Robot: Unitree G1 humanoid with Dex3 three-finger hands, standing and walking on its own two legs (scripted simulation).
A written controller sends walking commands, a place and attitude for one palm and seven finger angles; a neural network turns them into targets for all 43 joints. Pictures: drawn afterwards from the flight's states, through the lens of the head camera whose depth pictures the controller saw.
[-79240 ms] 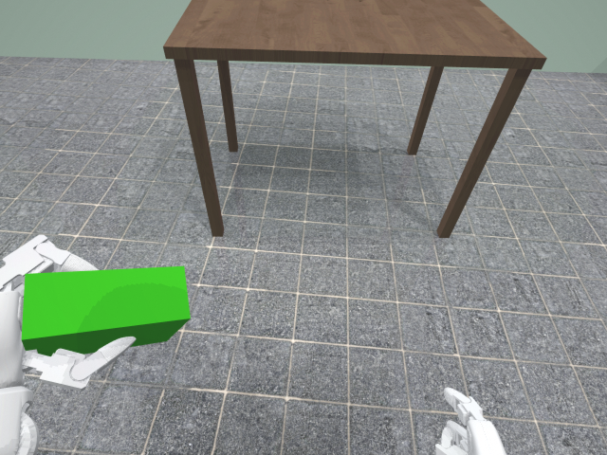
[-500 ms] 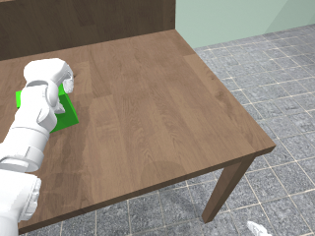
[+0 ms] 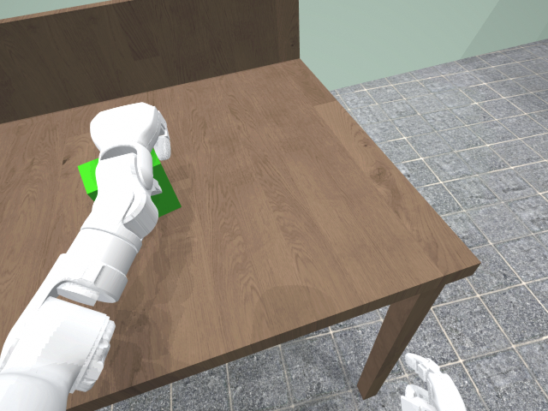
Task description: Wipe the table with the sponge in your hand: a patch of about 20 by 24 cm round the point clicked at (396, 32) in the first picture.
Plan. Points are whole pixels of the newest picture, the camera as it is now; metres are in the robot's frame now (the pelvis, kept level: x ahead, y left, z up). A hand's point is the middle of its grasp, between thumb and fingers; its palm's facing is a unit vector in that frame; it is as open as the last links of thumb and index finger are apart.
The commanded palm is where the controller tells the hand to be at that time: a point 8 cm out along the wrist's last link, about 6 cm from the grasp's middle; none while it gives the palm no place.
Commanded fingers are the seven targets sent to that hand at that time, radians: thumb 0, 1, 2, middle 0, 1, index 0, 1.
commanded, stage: wipe back along the middle lane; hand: left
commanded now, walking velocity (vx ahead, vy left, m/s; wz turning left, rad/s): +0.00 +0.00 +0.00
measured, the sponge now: (139, 195) +0.41 +0.27 +0.10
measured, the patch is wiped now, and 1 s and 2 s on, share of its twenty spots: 0.80 0.80 0.80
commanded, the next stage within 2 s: slide across to the third lane in 1.52 s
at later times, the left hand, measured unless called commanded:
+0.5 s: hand (141, 186) +0.36 +0.22 +0.17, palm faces +0.06 -0.01 -1.00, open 7.5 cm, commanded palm +0.32 +0.21 +0.20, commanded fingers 0.00 0.10 1.30 -1.20 -1.60 -1.20 -1.60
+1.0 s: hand (148, 215) +0.32 +0.19 +0.16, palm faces +0.14 -0.03 -0.99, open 7.3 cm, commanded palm +0.27 +0.18 +0.18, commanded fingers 0.00 0.10 1.30 -1.20 -1.60 -1.20 -1.60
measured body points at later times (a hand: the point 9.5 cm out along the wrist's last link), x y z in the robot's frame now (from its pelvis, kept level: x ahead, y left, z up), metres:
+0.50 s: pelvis -0.02 -0.02 +0.00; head -0.03 -0.06 +0.45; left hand +0.36 +0.21 +0.22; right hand +0.19 -0.25 -0.10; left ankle -0.03 +0.08 -0.74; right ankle -0.03 -0.11 -0.74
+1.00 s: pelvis -0.02 -0.03 +0.00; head -0.05 -0.08 +0.44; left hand +0.31 +0.19 +0.21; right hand +0.21 -0.24 -0.09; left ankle -0.03 +0.08 -0.74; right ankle -0.03 -0.11 -0.74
